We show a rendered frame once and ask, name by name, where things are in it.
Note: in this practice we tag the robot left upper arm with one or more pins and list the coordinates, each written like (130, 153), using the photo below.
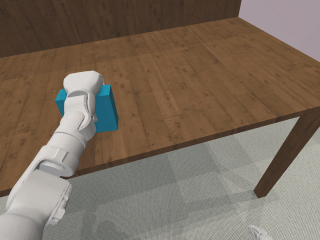
(42, 200)

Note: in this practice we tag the left robot forearm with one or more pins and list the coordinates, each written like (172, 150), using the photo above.
(60, 157)

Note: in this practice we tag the sponge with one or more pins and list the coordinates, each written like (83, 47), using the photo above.
(105, 108)

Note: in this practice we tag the table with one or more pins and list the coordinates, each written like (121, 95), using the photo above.
(182, 72)

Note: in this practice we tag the left robot hand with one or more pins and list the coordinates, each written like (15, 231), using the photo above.
(90, 80)

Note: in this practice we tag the right robot hand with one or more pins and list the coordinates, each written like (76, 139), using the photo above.
(258, 233)

